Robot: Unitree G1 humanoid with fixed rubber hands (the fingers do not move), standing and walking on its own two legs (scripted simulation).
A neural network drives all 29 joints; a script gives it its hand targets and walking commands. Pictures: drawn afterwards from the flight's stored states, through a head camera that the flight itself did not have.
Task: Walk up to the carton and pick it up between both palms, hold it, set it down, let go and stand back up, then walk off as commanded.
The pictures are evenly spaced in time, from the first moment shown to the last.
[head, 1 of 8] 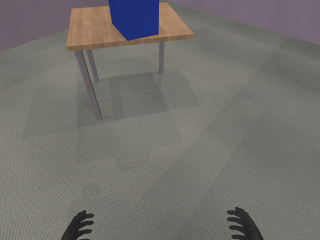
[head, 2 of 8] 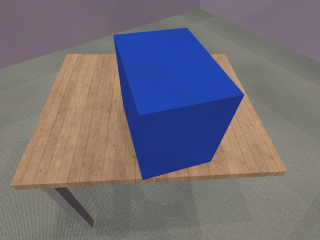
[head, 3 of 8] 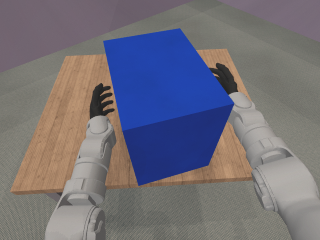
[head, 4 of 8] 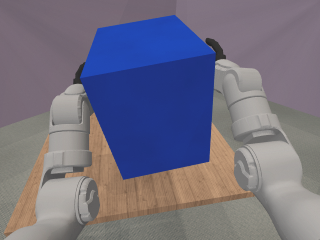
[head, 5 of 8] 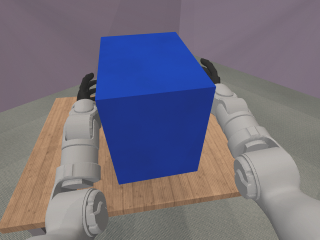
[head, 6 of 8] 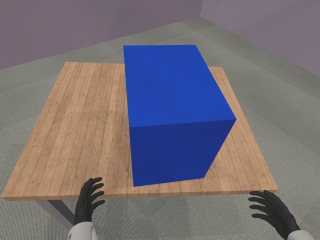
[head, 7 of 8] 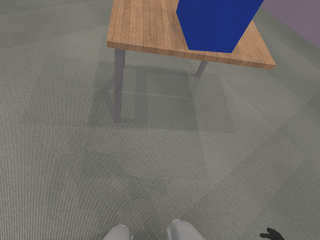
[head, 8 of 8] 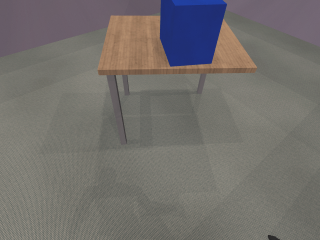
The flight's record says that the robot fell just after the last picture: no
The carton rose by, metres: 0.22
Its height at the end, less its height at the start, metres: +0.00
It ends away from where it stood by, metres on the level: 0.02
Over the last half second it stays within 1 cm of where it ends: yes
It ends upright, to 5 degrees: yes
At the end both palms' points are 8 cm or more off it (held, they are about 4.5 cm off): yes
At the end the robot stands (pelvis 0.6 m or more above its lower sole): yes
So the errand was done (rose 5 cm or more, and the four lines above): yes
